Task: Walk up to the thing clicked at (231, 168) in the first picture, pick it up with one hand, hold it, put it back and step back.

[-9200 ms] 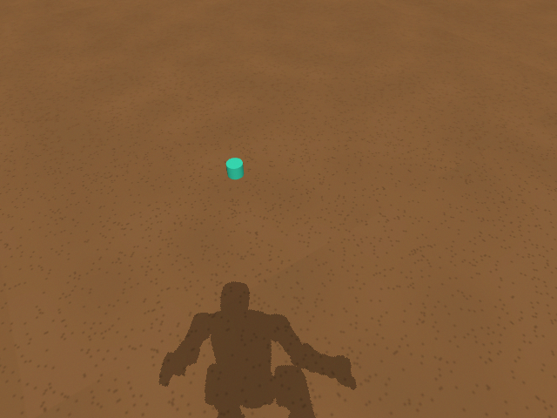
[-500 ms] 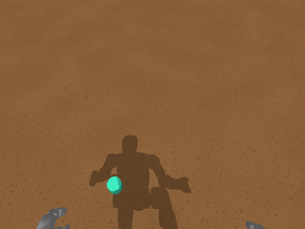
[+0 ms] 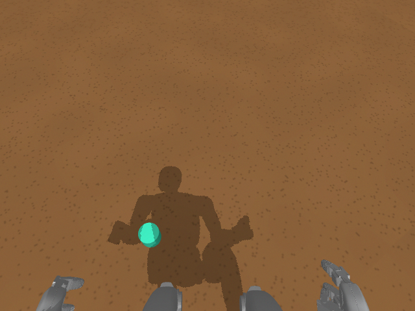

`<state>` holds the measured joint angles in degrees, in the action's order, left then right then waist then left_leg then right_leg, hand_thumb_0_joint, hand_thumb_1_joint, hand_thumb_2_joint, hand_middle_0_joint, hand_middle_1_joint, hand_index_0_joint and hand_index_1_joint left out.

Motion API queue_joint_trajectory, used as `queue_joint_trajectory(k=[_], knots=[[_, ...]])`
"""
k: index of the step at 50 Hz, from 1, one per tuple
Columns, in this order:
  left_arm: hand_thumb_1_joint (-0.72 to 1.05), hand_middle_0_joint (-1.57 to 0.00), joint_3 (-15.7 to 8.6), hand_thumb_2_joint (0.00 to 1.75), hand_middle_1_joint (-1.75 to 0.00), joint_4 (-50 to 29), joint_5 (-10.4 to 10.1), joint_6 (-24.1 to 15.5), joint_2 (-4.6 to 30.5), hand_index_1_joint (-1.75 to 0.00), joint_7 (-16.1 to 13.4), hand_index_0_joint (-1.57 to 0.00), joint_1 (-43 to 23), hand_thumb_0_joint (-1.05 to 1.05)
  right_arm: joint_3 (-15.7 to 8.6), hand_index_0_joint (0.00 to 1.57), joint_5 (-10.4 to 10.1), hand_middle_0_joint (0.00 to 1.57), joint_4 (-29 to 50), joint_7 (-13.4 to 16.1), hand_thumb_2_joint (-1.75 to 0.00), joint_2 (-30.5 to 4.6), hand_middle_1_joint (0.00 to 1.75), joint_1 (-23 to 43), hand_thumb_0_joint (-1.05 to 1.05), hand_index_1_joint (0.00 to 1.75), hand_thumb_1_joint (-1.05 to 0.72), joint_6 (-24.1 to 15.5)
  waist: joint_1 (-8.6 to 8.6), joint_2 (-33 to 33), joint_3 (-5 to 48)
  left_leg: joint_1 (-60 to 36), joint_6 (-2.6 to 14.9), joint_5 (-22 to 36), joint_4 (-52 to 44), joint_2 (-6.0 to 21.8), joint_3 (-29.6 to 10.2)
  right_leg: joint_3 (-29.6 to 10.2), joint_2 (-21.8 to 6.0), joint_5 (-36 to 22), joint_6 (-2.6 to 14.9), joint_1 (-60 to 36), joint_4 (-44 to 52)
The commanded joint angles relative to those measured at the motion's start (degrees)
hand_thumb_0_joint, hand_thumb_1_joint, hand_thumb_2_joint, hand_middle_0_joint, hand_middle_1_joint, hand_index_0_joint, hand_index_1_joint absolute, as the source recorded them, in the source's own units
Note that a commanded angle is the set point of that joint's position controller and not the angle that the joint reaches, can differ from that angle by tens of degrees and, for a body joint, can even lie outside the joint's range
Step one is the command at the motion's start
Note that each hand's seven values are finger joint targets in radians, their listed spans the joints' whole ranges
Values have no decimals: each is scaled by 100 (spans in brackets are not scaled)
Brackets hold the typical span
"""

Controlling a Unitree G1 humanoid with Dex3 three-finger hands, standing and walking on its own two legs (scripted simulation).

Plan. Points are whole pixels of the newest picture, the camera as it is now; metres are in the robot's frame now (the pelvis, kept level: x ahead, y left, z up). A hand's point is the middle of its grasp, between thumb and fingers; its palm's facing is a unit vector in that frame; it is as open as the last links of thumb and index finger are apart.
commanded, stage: rise first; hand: left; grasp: from above
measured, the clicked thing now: (150, 235) +0.43 +0.25 -0.66
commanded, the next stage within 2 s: none
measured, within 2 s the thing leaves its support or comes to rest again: neither
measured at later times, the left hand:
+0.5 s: hand (100, 280) +0.21 +0.29 -0.30, palm faces -0.40 -0.58 -0.71, open 14.1 cm
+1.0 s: hand (115, 256) +0.30 +0.31 -0.45, palm faces -0.48 -0.19 -0.86, open 14.0 cm
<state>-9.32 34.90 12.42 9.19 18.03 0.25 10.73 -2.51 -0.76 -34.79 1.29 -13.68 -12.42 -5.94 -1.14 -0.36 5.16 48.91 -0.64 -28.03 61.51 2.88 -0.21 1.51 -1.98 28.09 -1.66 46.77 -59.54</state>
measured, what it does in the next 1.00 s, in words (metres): lowers itself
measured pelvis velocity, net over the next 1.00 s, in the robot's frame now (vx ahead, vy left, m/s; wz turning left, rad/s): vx -0.09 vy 0.00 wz -0.07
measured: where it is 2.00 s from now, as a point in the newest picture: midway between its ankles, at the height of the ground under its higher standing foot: outside the picture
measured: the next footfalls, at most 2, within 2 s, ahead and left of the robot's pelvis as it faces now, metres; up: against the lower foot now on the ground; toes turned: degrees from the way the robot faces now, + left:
none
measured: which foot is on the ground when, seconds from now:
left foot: down 0.00-1.00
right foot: down 0.00-1.00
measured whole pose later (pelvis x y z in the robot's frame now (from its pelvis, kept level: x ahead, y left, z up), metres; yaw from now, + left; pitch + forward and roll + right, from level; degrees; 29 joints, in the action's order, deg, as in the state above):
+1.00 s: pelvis -0.09 +0.00 -0.31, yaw -4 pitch +33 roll -6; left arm -9.7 60.7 59.0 -15.5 37.8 -10.3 -34.3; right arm -2.9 3.2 -42.2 -4.5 -15.5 -7.2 -2.7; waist -4.0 -0.4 5.6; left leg 122.2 -0.7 -37.0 126.0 2.3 -6.3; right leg 2.4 -1.1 37.8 -1.8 118.0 -122.9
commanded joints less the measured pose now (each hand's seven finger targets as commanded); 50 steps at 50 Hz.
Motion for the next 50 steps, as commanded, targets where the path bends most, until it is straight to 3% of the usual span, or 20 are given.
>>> queue_joint_trajectory(k=[1,3,4,7,8,11,13,16,17,19,20,21,24,28,33,39,41,43,48,50], knots=[[-54,-6,-367,97,-109,-975,133,45,1143,-108,-74,-6,294,0,-312,20,45,20,789,67,-90,-861,30,-33,0,30,-90,-381,-57,-319,1351,-767,75,1336,-630,-144,-32,97,210,-1136,246,-311,498],[-52,-5,-315,96,-110,-1114,186,78,1114,-109,-67,-6,377,0,-306,20,48,20,821,49,-90,-861,30,11,0,30,-89,-427,-30,-418,1345,-609,47,1289,-538,-126,-95,117,212,-1032,260,-64,278],[-54,-6,-284,96,-109,-1387,238,50,1142,-109,-67,-7,123,0,-304,20,55,20,881,51,-90,-842,30,26,0,30,-89,-457,-103,-408,1364,-517,69,1158,-430,-132,-85,111,222,-966,257,55,249],[-53,-5,-268,95,-110,-999,453,-59,1190,-109,-94,-6,-193,0,-288,20,70,20,782,31,-90,-872,30,56,0,30,-88,-550,-195,-325,1259,-17,87,917,-1,-141,-84,93,205,-755,263,594,-164],[-55,-6,-279,97,-110,-1305,557,-196,1292,-110,-100,-6,-566,0,-275,20,71,20,951,21,-90,-859,30,183,0,30,-89,-606,-199,-359,1411,148,96,925,199,-144,-101,80,210,-769,278,774,-364],[-52,-4,-265,96,-110,-618,919,-493,1320,-109,-135,-5,-699,0,-330,20,93,20,705,-29,-89,-914,30,115,0,30,-85,-700,-186,-288,1564,807,115,576,785,-192,-45,28,189,-508,273,1375,-877],[-54,-4,-205,99,-109,-764,1204,-765,1391,-109,-136,-4,-1113,0,-346,20,87,20,793,-74,-88,-956,30,280,0,30,-84,-783,-89,-451,1915,1022,82,452,1082,-196,-93,-1,180,-381,289,1799,-1304],[-52,-4,-325,97,-111,-585,1639,-1070,1709,-111,-234,-5,-1327,0,-404,20,63,20,684,-119,-89,-1092,30,316,0,30,-85,-818,-45,-503,2422,1322,48,667,1522,-184,-215,36,169,-521,308,2297,-1937],[-54,-4,-248,98,-111,-514,1766,-1141,1713,-111,-267,-5,-1490,0,-414,20,60,20,630,-148,-89,-1110,30,343,0,30,-85,-820,-45,-553,2529,1435,49,693,1686,-174,-242,42,169,-522,315,2553,-2119],[-55,-4,-464,100,-111,-228,2005,-1286,2023,-111,-366,-4,-1786,0,-442,20,57,20,504,-189,-89,-1168,30,325,0,30,-86,-778,24,-552,2797,1702,70,897,2073,-186,-229,37,183,-629,324,2864,-2458],[-54,-4,-438,100,-110,-91,2138,-1363,2028,-110,-398,-4,-1931,0,-440,20,68,20,461,-220,-89,-1155,30,331,0,30,-85,-746,31,-527,2915,1940,88,928,2290,-209,-203,31,179,-663,321,2988,-2608],[-54,-4,-586,100,-111,-32,2264,-1434,2249,-110,-437,-4,-2002,0,-469,20,69,20,424,-242,-89,-1183,30,314,0,30,-86,-711,135,-472,3121,2055,115,1051,2490,-217,-174,28,192,-749,319,3050,-2745],[-56,-5,-472,101,-109,265,2598,-1601,2274,-110,-499,-5,-2420,0,-511,20,111,20,267,-325,-90,-1190,30,265,0,30,-88,-614,112,-408,3435,2517,157,1154,3056,-232,-111,41,201,-863,309,3340,-3125],[-58,-6,-519,103,-109,450,3049,-1869,2690,-109,-595,-5,-3404,0,-573,20,175,20,131,-396,-90,-1239,30,189,0,30,-89,-479,58,-246,3688,3276,189,551,3650,-229,-56,44,214,-462,286,3715,-3486],[-54,-4,-649,102,-109,785,3546,-2153,3181,-109,-751,-5,-4169,0,-585,20,223,20,-53,-436,-89,-1297,30,18,0,30,-86,-325,63,-212,4156,3745,207,386,4209,-219,-38,130,219,-321,265,3946,-3953],[-55,-4,-568,104,-108,992,4014,-2353,3435,-108,-947,-4,-5108,0,-583,20,287,20,-188,-449,-90,-1323,30,-111,0,30,-86,-119,-61,-353,4087,4201,226,-345,4544,-223,-30,239,269,414,286,4600,-4239],[-54,-4,-601,102,-108,1334,4158,-2378,3579,-107,-1007,-5,-5121,0,-548,20,316,20,-229,-464,-90,-1355,30,-106,0,30,-87,-46,-63,-475,3846,4353,223,-625,4558,-224,-110,335,288,675,306,4918,-4446],[-54,-5,-590,102,-106,1508,4341,-2432,3742,-106,-1083,-5,-5322,0,-526,20,342,20,-279,-482,-90,-1382,30,-131,0,30,-88,54,-89,-619,3765,4461,225,-731,4664,-225,-149,376,281,739,323,5138,-4614],[-53,-5,-339,101,-104,1796,4693,-2580,3703,-103,-1311,-6,-5948,0,-456,20,429,20,-356,-530,-90,-1421,30,-127,0,30,-89,208,-277,-949,3484,4559,202,-1038,4795,-224,-309,503,279,900,352,5806,-4960],[-55,-5,-404,102,-102,2082,4878,-2586,3882,-101,-1431,-6,-5921,0,-427,20,440,20,-381,-553,-90,-1450,30,-151,0,30,-89,287,-281,-833,3466,4749,217,-977,4942,-259,-274,507,289,890,363,5839,-5020]])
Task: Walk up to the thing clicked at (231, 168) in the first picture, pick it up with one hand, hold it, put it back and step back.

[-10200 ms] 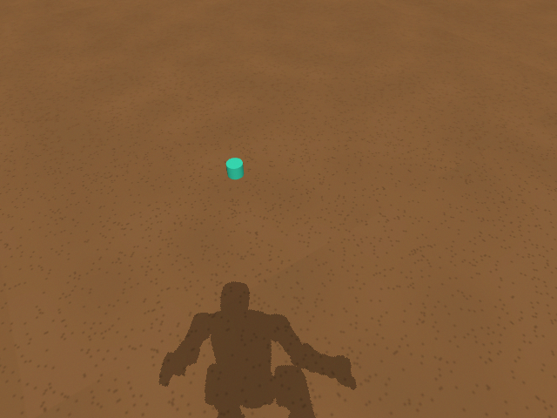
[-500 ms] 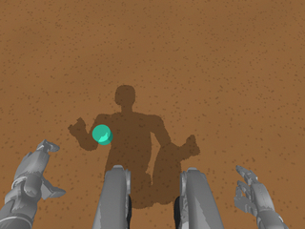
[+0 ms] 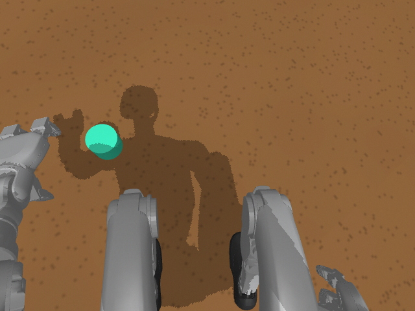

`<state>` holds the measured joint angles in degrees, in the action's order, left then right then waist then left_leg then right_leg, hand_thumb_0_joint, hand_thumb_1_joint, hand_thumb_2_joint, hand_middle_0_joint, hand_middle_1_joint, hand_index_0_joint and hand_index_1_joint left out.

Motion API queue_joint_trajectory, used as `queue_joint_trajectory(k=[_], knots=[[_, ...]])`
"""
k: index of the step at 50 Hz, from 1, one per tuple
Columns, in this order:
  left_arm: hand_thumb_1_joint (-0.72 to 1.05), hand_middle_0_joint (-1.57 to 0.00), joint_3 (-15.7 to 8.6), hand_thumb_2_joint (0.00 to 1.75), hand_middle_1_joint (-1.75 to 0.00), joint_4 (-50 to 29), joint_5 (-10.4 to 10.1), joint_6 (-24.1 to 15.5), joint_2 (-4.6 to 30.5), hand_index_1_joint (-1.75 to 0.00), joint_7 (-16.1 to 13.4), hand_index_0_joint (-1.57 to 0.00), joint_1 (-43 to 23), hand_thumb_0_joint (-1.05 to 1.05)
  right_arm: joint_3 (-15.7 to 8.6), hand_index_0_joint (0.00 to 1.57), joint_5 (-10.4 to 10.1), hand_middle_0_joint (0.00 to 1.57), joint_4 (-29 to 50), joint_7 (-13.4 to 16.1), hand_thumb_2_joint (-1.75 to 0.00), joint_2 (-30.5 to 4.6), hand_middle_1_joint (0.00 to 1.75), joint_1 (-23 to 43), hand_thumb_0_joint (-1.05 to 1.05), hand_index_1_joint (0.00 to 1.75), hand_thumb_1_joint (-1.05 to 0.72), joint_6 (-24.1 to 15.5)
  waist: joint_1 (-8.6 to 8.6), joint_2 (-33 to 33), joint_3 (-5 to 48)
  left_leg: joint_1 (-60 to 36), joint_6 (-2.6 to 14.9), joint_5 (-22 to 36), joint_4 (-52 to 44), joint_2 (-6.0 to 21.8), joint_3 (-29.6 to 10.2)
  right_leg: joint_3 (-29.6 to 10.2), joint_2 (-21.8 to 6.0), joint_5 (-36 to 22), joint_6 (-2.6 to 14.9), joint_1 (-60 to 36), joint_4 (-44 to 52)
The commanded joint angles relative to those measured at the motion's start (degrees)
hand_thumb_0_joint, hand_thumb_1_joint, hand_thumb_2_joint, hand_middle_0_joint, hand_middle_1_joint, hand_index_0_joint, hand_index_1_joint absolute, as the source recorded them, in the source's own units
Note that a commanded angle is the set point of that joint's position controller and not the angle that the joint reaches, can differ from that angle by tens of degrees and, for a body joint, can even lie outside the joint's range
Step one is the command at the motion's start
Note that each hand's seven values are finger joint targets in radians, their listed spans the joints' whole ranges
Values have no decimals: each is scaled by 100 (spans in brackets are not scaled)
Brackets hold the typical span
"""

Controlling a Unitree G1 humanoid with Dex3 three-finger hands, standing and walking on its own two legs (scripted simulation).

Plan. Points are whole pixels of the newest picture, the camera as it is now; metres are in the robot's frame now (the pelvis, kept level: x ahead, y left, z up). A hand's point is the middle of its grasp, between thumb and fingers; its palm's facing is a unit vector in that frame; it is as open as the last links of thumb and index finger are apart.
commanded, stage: rise first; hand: left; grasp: from above
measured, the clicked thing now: (105, 142) +0.50 +0.28 -0.36
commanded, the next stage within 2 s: approach in 1.14 s
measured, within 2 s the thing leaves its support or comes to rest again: neither
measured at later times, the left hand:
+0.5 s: hand (57, 156) +0.41 +0.34 -0.20, palm faces -0.46 -0.06 -0.88, open 14.1 cm
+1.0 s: hand (67, 152) +0.43 +0.33 -0.23, palm faces -0.47 -0.07 -0.88, open 14.1 cm
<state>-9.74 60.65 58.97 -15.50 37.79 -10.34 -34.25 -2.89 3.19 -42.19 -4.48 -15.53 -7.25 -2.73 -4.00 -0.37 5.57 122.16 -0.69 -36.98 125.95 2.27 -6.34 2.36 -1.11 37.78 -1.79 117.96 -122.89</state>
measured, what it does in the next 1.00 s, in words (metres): lowers itself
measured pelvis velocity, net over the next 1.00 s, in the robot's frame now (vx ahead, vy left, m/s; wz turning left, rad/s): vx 0.01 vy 0.00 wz -0.04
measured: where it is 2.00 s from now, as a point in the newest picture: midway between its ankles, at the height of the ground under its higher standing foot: (197, 286)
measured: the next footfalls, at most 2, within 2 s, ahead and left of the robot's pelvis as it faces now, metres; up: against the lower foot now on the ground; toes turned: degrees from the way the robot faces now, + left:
none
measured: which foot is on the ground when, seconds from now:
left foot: down 0.00-1.00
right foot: down 0.00-1.00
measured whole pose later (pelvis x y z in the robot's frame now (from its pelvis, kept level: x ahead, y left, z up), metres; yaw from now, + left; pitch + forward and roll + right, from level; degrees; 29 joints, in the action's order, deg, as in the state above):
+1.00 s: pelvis +0.01 +0.00 -0.06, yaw -2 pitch +33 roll -8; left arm -10.2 79.0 74.1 -17.6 43.6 -22.9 -47.4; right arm -0.2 9.0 -44.8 -7.8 -15.1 -5.7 -1.2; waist -9.1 1.3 2.6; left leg 132.9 -0.8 -39.5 138.4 1.6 -8.5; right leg 2.9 -0.4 40.2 -2.8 127.7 -134.2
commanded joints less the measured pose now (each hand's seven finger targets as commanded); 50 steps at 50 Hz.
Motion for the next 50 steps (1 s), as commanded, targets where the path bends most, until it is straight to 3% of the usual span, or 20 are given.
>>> queue_joint_trajectory(k=[1,3,6,10,15,20,21,29,33,50], knots=[[-55,-5,-284,103,-101,-582,278,-153,1812,-101,-429,-5,-1632,0,-376,20,78,20,333,6,-90,-1270,30,-678,0,30,-89,-18,-24,-945,3441,-2654,206,-48,-1473,-191,287,448,181,-153,374,-1137,1206],[-55,-5,-153,102,-101,-441,415,-158,1740,-101,-502,-6,-1802,0,-356,20,114,20,287,-22,-90,-1273,30,-738,0,30,-90,18,-89,-1147,3531,-2780,188,222,-1368,-194,302,469,178,-391,384,-1078,1087],[-55,-6,-214,102,-99,-215,618,-152,1900,-99,-634,-6,-1916,0,-364,20,149,20,238,-56,-90,-1323,30,-797,0,30,-90,61,-93,-1142,3537,-2793,180,349,-1250,-195,275,492,168,-507,384,-942,970],[-54,-6,-160,101,-100,120,900,-178,1973,-100,-776,-6,-2152,0,-343,20,217,20,185,-112,-90,-1350,30,-774,0,30,-90,99,-145,-1299,3458,-2701,150,146,-1210,-190,207,561,173,-369,395,-640,750],[-54,-6,-159,100,-102,508,1108,-228,2046,-101,-960,-7,-2315,0,-287,20,315,20,93,-163,-90,-1346,30,-847,0,30,-90,122,-281,-1111,3458,-2459,203,476,-834,-223,313,541,189,-622,363,-706,682],[-54,-6,-182,100,-102,500,1304,-306,2178,-101,-1109,-6,-2640,0,-271,20,389,20,60,-193,-90,-1317,30,-826,0,30,-90,136,-265,-1171,3584,-2303,219,458,-639,-235,421,511,211,-586,360,-743,639],[-54,-6,-182,100,-102,636,1351,-313,2180,-101,-1131,-6,-2599,0,-252,20,430,20,40,-204,-90,-1322,30,-842,0,30,-90,143,-329,-1144,3579,-2279,235,573,-564,-244,447,524,218,-690,343,-828,612],[-54,-6,-214,99,-104,1018,1406,-343,2227,-103,-1316,-7,-2678,0,-204,20,545,20,-45,-228,-90,-1292,30,-799,0,30,-90,131,-355,-1081,3416,-1997,249,431,-404,-227,439,556,245,-566,343,-664,504],[-54,-6,-276,99,-103,900,1432,-323,2315,-102,-1411,-6,-2845,0,-199,20,586,20,-87,-233,-90,-1316,30,-859,0,30,-90,120,-372,-1232,3646,-2092,239,600,-322,-223,429,579,248,-723,338,-696,383],[-56,-6,-222,100,-104,1101,1391,-241,2225,-104,-1446,-6,-2768,0,-150,20,611,20,-147,-295,-90,-1332,30,-910,0,30,-91,111,-492,-1253,3467,-1971,237,742,-166,-207,387,603,250,-933,340,-596,234]])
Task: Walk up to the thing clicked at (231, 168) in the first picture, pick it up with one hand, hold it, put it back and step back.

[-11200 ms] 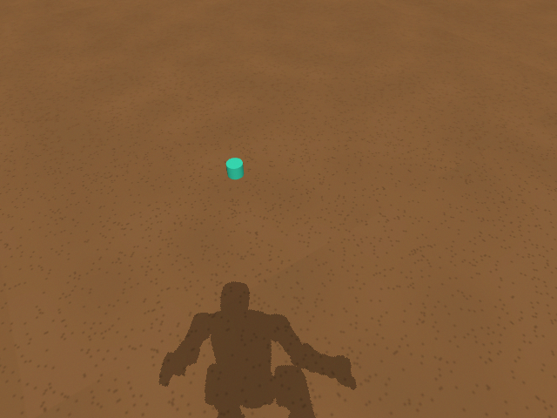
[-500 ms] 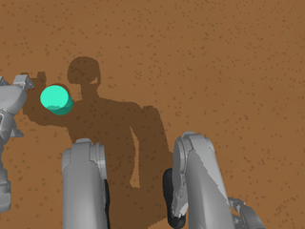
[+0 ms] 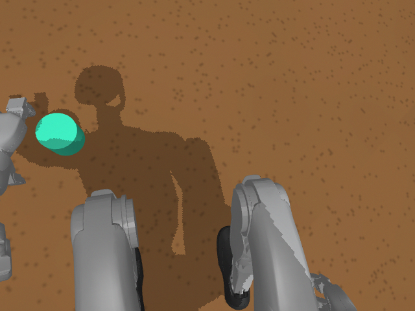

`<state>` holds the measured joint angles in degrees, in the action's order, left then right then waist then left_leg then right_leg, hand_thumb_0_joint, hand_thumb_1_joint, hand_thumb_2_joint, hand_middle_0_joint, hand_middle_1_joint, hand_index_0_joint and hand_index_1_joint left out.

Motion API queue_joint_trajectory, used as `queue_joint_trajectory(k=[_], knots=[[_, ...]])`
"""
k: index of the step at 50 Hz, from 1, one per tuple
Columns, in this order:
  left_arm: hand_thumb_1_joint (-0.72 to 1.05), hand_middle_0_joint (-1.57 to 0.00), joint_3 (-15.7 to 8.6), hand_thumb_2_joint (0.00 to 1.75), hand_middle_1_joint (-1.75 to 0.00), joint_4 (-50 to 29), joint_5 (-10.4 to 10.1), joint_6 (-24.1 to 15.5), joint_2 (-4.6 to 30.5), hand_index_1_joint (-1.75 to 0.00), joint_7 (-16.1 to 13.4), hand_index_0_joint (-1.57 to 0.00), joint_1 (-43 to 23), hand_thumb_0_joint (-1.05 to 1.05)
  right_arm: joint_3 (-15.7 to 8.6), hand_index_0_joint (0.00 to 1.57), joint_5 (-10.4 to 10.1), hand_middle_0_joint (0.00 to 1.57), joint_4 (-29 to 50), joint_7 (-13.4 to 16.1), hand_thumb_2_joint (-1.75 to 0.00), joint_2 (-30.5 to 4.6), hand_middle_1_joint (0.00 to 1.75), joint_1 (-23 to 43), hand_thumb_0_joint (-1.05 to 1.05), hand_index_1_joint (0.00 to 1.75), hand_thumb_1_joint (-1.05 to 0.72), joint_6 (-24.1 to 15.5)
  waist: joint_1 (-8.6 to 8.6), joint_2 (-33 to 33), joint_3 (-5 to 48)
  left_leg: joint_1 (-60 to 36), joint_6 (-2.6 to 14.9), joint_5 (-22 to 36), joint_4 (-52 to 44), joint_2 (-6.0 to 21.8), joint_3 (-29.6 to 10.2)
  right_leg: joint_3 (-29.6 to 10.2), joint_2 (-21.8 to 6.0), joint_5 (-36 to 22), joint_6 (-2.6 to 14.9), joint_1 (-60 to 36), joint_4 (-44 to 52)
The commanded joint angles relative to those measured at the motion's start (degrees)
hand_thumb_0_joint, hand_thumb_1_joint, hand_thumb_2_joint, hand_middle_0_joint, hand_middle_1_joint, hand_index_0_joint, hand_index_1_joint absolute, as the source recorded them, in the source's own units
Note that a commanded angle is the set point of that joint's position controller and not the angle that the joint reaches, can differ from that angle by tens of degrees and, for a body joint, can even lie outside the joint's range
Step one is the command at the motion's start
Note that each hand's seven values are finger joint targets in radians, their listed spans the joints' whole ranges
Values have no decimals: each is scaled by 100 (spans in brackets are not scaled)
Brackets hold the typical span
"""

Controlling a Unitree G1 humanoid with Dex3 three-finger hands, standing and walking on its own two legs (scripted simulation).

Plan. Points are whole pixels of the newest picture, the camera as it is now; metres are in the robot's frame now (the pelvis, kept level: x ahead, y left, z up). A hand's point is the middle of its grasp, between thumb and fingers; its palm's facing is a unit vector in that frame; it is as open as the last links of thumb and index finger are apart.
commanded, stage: rise first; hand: left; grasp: from above
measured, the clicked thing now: (62, 135) +0.47 +0.30 -0.29
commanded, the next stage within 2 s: approach in 0.14 s
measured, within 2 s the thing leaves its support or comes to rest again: neither
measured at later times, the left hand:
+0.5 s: hand (35, 136) +0.44 +0.31 -0.18, palm faces -0.44 -0.05 -0.90, open 14.0 cm
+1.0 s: hand (38, 136) +0.44 +0.30 -0.18, palm faces -0.53 -0.10 -0.84, open 14.0 cm
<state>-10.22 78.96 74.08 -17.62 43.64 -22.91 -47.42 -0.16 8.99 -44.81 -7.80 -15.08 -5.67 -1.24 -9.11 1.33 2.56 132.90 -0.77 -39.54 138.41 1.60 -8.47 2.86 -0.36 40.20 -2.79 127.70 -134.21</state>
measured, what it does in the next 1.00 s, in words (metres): stands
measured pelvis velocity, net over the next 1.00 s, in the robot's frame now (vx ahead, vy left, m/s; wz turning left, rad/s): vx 0.00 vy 0.00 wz -0.02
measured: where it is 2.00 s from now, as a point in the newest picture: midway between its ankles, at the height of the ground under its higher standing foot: (184, 289)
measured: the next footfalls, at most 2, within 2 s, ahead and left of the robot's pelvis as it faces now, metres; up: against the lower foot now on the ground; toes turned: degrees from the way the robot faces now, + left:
none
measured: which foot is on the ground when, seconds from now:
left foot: down 0.00-1.00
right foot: down 0.00-1.00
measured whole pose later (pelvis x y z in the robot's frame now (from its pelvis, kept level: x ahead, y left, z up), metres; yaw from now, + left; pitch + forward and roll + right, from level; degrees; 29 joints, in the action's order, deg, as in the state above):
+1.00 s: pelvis +0.00 +0.00 +0.00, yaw -1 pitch +33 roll -8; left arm -7.8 81.7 69.4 -12.2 44.4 -17.4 -52.0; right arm 4.8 7.5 -41.8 -8.1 -15.9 -10.9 -0.4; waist -13.7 -0.3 0.0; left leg 133.1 -1.0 -39.1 138.2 1.9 -9.5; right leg 3.7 0.3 38.9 -2.8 128.0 -133.3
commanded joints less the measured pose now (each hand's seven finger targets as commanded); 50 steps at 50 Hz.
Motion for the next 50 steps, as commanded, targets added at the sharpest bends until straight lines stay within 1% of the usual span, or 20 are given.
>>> queue_joint_trajectory(k=[1,3,9,11,12,13,15,18,21,24,28,29,31,35,38,41,43,46,49,50], knots=[[-56,-6,-239,101,-103,-774,-126,-32,1689,-103,-207,-6,-1474,0,-408,20,30,20,111,35,-90,-1383,30,-1076,0,30,-91,-33,31,-1446,3783,-3117,242,1043,-1417,-142,589,569,163,-1185,429,-1561,1332],[-55,-6,-250,100,-105,-743,-67,-65,1758,-104,-224,-7,-1452,0,-397,20,56,20,104,34,-90,-1404,30,-1043,0,30,-91,-23,59,-1584,3976,-3178,224,1113,-1383,-141,583,578,188,-1251,438,-1592,1265],[-55,-6,-217,100,-105,-547,-51,-81,1705,-104,-292,-6,-1591,0,-366,20,91,20,80,17,-90,-1420,30,-1060,0,30,-91,-18,-53,-1491,3747,-3005,238,979,-1362,-162,579,596,182,-1129,425,-1488,1275],[-55,-6,-233,100,-105,-565,-37,-80,1770,-104,-314,-7,-1554,0,-350,20,91,20,81,24,-90,-1398,30,-1026,0,30,-91,-28,20,-1570,3808,-3035,232,1005,-1326,-170,599,574,186,-1161,433,-1526,1264],[-61,-7,-232,108,-99,-584,-39,-86,1720,-103,-339,-3,-1620,0,-345,20,123,20,69,16,-90,-1432,30,-1050,0,30,-91,-33,-43,-1610,3840,-3097,228,1081,-1307,-157,583,608,183,-1215,410,-1518,1209],[-54,-6,-138,100,-105,-371,-27,-50,1608,-104,-341,-7,-1577,0,-348,20,98,20,51,8,-90,-1417,30,-1045,0,30,-91,-43,-78,-1495,3756,-3073,221,1060,-1300,-149,557,613,189,-1211,433,-1419,1192],[-54,-6,88,98,-106,-325,-39,-47,1394,-105,-340,-7,-1884,0,-331,20,109,20,27,8,-90,-1419,30,-1082,0,30,-91,-68,-281,-1413,3566,-2931,238,933,-1249,-148,555,606,195,-1156,424,-1356,1280],[-53,-6,177,98,-106,-535,-13,-93,1455,-105,-411,-7,-2330,0,-321,20,110,20,-11,35,-90,-1445,30,-1128,0,30,-90,-122,-324,-1607,3735,-2981,222,804,-1259,-140,526,628,209,-1018,430,-1292,1280],[-53,-6,374,98,-108,-526,31,-27,1227,-106,-516,-7,-2789,0,-276,20,133,20,-41,36,-90,-1473,30,-1226,0,30,-91,-178,-578,-1796,3755,-3106,200,817,-1273,-107,464,707,216,-1051,409,-1149,1206],[-52,-6,502,96,-109,-302,70,170,1107,-107,-645,-8,-3080,0,-220,20,125,20,-51,61,-90,-1494,30,-1309,0,30,-91,-215,-682,-1846,3878,-3207,193,1030,-1185,-93,505,682,223,-1310,411,-1200,1233],[-54,-6,295,98,-109,-65,164,578,1500,-107,-760,-7,-3292,0,-86,20,149,20,35,56,-90,-1528,30,-1459,0,30,-91,-220,-665,-2047,4027,-3205,198,1251,-1201,-101,572,660,212,-1567,429,-1476,1220],[-54,-6,266,98,-109,117,140,709,1542,-107,-747,-8,-3250,0,-52,20,146,20,84,49,-90,-1533,30,-1440,0,30,-91,-213,-684,-2021,3981,-3146,206,1237,-1203,-101,579,660,209,-1584,440,-1502,1218],[-57,-6,187,100,-108,74,72,910,1689,-107,-700,-7,-3304,0,-2,20,119,20,164,61,-90,-1535,30,-1409,0,30,-91,-174,-589,-2123,4149,-3077,228,1272,-1234,-105,651,598,212,-1680,434,-1718,1310],[-55,-6,332,99,-107,455,-99,1264,1516,-106,-357,-7,-2836,0,64,20,3,20,322,57,-90,-1550,30,-1366,0,30,-91,-113,-580,-1905,4046,-2926,250,1320,-1355,-109,601,622,234,-1707,453,-1881,1298],[-54,-6,266,97,-107,361,-291,1327,1714,-105,-75,-7,-2557,0,99,20,-113,20,448,68,-90,-1536,30,-1353,0,30,-90,-39,-478,-1770,4026,-2663,285,1347,-1388,-131,631,566,232,-1724,430,-2216,1356],[-54,-6,310,97,-107,433,-483,1235,1656,-105,253,-7,-2042,0,110,20,-170,20,508,50,-90,-1488,30,-1386,0,30,-90,22,-520,-1168,3612,-2150,370,1214,-1312,-134,647,510,260,-1648,356,-2523,1461],[-53,-6,130,96,-108,29,-593,1033,1872,-106,365,-8,-1918,0,84,20,-183,20,517,60,-90,-1512,30,-1382,0,30,-90,30,-340,-1193,3795,-2283,347,1196,-1339,-138,622,512,254,-1571,366,-2522,1445],[-54,-6,129,96,-107,-404,-587,626,1797,-105,421,-8,-1939,0,63,20,-150,20,508,40,-90,-1492,30,-1399,0,30,-90,44,-393,-1268,3630,-2271,302,1028,-1303,-145,594,543,247,-1371,393,-2366,1451],[-55,-6,40,98,-108,-1119,-496,204,1770,-106,288,-8,-2222,0,-57,20,-117,20,406,35,-90,-1486,30,-1475,0,30,-91,21,-341,-1705,3880,-2737,212,966,-1340,-137,564,578,248,-1268,436,-2134,1417],[-54,-7,161,98,-107,-1257,-470,114,1546,-106,214,-8,-2206,0,-110,20,-109,20,391,37,-90,-1484,30,-1453,0,30,-91,7,-358,-1864,3907,-2918,179,934,-1345,-125,544,599,233,-1223,454,-1949,1408]])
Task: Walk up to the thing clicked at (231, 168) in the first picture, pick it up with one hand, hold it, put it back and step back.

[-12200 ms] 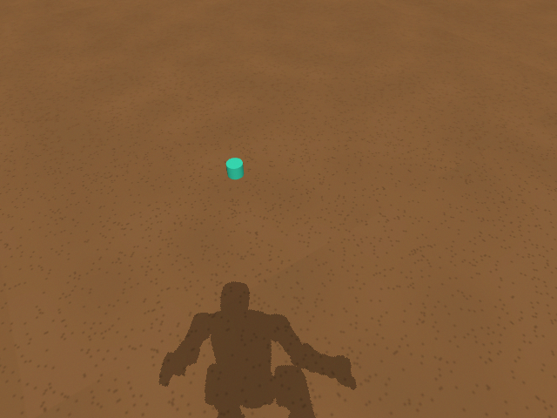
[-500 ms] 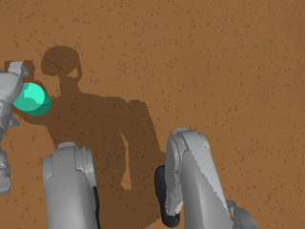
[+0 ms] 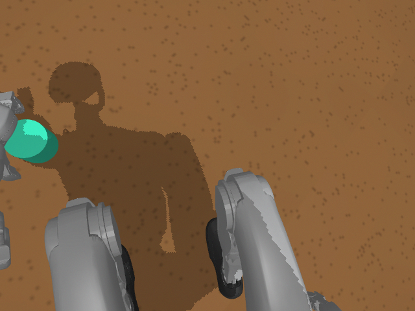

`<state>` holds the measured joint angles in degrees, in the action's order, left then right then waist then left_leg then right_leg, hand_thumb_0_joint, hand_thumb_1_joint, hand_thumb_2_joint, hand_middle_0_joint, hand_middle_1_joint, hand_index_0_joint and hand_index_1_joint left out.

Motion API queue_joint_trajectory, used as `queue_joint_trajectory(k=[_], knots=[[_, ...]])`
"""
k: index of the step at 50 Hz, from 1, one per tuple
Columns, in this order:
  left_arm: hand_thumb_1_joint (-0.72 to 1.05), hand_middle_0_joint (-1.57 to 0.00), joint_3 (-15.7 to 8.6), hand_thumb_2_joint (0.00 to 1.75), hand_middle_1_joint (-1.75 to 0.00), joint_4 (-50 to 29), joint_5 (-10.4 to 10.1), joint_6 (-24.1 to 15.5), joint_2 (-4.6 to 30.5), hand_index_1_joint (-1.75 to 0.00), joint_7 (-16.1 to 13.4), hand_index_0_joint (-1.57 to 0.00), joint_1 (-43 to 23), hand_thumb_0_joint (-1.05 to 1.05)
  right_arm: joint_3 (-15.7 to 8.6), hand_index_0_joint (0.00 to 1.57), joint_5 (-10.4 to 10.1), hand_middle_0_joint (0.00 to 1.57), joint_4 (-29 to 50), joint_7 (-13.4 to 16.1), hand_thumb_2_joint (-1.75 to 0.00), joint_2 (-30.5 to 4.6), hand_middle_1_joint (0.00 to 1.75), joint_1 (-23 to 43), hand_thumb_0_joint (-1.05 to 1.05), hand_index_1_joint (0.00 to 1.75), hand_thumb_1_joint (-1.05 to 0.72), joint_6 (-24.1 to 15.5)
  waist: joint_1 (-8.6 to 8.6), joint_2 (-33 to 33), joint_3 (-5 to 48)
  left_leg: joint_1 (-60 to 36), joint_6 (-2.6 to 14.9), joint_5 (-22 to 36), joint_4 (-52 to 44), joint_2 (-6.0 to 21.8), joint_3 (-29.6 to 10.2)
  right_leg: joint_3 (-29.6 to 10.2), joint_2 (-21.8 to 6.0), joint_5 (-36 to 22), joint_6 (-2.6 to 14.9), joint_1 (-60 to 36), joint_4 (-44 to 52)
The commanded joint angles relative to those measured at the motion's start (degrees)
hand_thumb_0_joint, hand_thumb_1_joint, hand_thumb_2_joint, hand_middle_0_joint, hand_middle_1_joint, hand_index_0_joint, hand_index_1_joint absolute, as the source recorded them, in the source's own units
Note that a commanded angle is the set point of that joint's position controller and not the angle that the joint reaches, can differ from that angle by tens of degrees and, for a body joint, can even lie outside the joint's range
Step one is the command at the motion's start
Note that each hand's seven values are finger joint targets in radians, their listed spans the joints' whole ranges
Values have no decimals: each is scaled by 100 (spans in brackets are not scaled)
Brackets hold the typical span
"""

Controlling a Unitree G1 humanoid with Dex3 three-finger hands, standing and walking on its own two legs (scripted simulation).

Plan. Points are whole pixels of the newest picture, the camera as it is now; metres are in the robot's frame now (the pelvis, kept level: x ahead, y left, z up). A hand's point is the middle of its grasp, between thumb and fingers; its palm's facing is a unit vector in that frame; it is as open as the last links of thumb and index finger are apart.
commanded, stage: approach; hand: left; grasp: from above
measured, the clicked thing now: (32, 142) +0.47 +0.31 -0.29
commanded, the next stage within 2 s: close in in 0.02 s
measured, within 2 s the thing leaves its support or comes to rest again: neither
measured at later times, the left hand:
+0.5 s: hand (17, 137) +0.46 +0.30 -0.20, palm faces -0.48 -0.08 -0.88, open 14.0 cm
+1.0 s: hand (28, 143) +0.46 +0.30 -0.25, palm faces -0.46 -0.10 -0.88, open 14.1 cm
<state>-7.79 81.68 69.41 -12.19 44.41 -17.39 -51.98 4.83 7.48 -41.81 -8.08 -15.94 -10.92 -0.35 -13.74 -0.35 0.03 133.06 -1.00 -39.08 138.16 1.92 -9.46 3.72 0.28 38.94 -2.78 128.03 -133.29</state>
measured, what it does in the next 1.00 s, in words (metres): stands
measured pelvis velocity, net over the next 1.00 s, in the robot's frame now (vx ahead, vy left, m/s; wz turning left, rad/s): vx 0.01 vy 0.00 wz -0.06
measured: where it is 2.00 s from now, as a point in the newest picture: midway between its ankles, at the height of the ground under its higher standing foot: (177, 285)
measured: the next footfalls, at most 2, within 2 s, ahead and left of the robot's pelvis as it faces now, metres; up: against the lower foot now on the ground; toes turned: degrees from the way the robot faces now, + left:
none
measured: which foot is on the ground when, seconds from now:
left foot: down 0.00-1.00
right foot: down 0.00-1.00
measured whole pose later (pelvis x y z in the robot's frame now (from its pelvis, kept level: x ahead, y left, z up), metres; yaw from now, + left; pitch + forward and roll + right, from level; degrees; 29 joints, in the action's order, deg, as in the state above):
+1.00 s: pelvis +0.01 +0.00 -0.03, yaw -3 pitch +31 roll -11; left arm -8.5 96.2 75.7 -14.1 51.1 -32.8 -57.6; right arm 10.7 14.6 -42.2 -11.5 -17.0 -6.8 -8.2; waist -18.5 4.4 -4.1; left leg 136.4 -1.3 -40.8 145.3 1.6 -13.1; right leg 6.0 1.5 39.4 -3.5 130.2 -138.0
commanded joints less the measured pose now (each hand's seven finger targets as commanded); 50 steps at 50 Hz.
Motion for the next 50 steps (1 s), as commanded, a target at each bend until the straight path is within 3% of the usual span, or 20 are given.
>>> queue_joint_trajectory(k=[1,6,8,11,13,15,16,19,20,25,30,31,34,35,38,40,41,44,48,50], knots=[[-54,-6,50,98,-107,-1676,31,-503,1290,-105,-399,-8,-1858,0,-658,20,72,20,72,60,-90,-1398,30,-945,0,30,-90,-96,-34,-1795,4191,-3044,190,832,-1317,-154,630,526,174,-1063,456,-1885,1351],[-53,-8,334,106,-109,-1280,244,-507,960,-109,-819,-9,-2569,0,-727,20,153,20,-215,123,-90,-1409,30,-983,0,30,-91,-185,-299,-1717,3802,-3089,179,532,-1387,-137,581,560,132,-789,461,-1279,1405],[-54,-7,453,101,-105,-897,357,-395,868,-104,-931,-8,-2780,0,-685,20,182,20,-304,130,-90,-1451,30,-991,0,30,-90,-232,-354,-1776,3771,-3159,166,514,-1441,-130,523,639,138,-764,463,-1077,1338],[-51,-7,534,99,-107,112,476,-196,818,-105,-1048,-8,-2515,0,-572,20,207,20,-321,123,-90,-1480,30,-913,0,30,-90,-299,-387,-1607,3478,-3017,181,491,-1459,-142,462,698,122,-788,445,-939,1244],[-50,-7,408,98,-108,302,575,-93,1130,-106,-1071,-9,-2492,0,-506,20,216,20,-267,113,-90,-1486,30,-864,0,30,-90,-338,-289,-1560,3470,-2875,213,542,-1423,-170,540,657,135,-838,447,-1115,1291],[-51,-6,231,97,-107,180,606,20,1375,-105,-1101,-8,-2457,0,-458,20,235,20,-178,100,-90,-1483,30,-806,0,30,-90,-353,-132,-1912,3864,-3193,187,866,-1454,-185,575,646,122,-1101,449,-1325,1155],[-51,-7,169,98,-107,236,598,80,1426,-105,-1127,-8,-2436,0,-460,20,248,20,-115,102,-90,-1505,30,-772,0,30,-90,-356,-138,-1931,3958,-3249,179,944,-1425,-167,572,649,117,-1197,452,-1356,1118],[-51,-6,226,96,-104,553,551,225,1241,-103,-1107,-7,-2404,0,-401,20,254,20,37,59,-90,-1493,30,-735,0,30,-90,-374,-364,-1679,3661,-2957,217,967,-1340,-162,572,654,133,-1272,440,-1322,1113],[-51,-6,197,95,-104,569,499,213,1345,-103,-1099,-7,-2449,0,-373,20,246,20,59,59,-90,-1506,30,-745,0,30,-89,-393,-381,-1644,3607,-2799,237,925,-1301,-161,587,639,142,-1251,441,-1361,1142],[-51,-6,7,96,-104,410,398,116,1706,-103,-1091,-7,-2254,0,-235,20,314,20,101,10,-90,-1516,30,-805,0,30,-90,-465,-313,-1568,3836,-2726,269,1129,-1088,-149,627,600,190,-1451,402,-1846,1117],[-53,-6,-118,98,-102,340,371,-101,1915,-101,-1202,-6,-2228,0,-142,20,405,20,83,-29,-90,-1583,30,-859,0,30,-89,-503,-386,-1843,3768,-2743,221,1058,-1027,-120,552,694,217,-1368,419,-1811,993],[-54,-6,-9,98,-101,525,412,-130,1801,-101,-1203,-6,-2225,0,-106,20,449,20,41,-56,-90,-1565,30,-865,0,30,-90,-534,-500,-1752,3662,-2710,228,976,-943,-107,534,707,235,-1327,413,-1737,961],[-53,-6,-184,98,-101,347,398,-271,2115,-101,-1331,-6,-2218,0,-38,20,509,20,20,-85,-90,-1640,30,-891,0,30,-89,-556,-418,-1719,3688,-2477,255,911,-900,-115,534,701,251,-1274,378,-1946,1034],[-54,-6,-209,99,-100,494,431,-284,2135,-101,-1382,-6,-2078,0,-35,20,524,20,-5,-86,-90,-1656,30,-880,0,30,-89,-569,-410,-1735,3589,-2506,243,874,-876,-108,526,724,245,-1233,387,-1839,1002],[-53,-6,-20,99,-101,619,494,-321,1957,-101,-1437,-6,-2224,0,25,20,624,20,-45,-165,-90,-1684,30,-870,0,30,-89,-659,-619,-1724,3437,-2514,239,805,-751,-81,472,760,281,-1222,380,-1707,930],[-54,-6,-193,101,-100,465,459,-318,2158,-101,-1566,-6,-2046,0,32,20,599,20,-71,-180,-90,-1719,30,-872,0,30,-89,-695,-415,-1921,3638,-2720,200,1016,-796,-89,464,803,275,-1380,405,-1808,863],[-54,-6,-251,101,-100,439,518,-307,2216,-100,-1610,-6,-1931,0,34,20,648,20,-68,-198,-90,-1718,30,-841,0,30,-89,-703,-391,-2049,3796,-2842,180,1116,-823,-66,455,809,304,-1451,409,-1929,849],[-54,-7,-115,103,-99,816,541,-228,1968,-100,-1670,-5,-2017,0,57,20,726,20,-90,-274,-90,-1756,30,-838,0,30,-89,-744,-611,-1896,3468,-2722,185,1089,-739,-54,396,906,323,-1496,392,-1713,785],[-53,-7,-91,101,-99,792,580,-184,2077,-100,-1771,-6,-2050,0,111,20,741,20,-80,-319,-90,-1798,30,-721,0,30,-89,-816,-541,-2030,3360,-2638,188,1013,-742,-55,405,912,332,-1447,396,-1692,798],[-52,-7,-42,103,-101,965,589,-145,1968,-102,-1783,-7,-2111,0,108,20,767,20,-51,-368,-90,-1846,30,-719,0,30,-89,-866,-696,-1945,3132,-2634,182,947,-720,-54,371,963,324,-1389,384,-1562,740]])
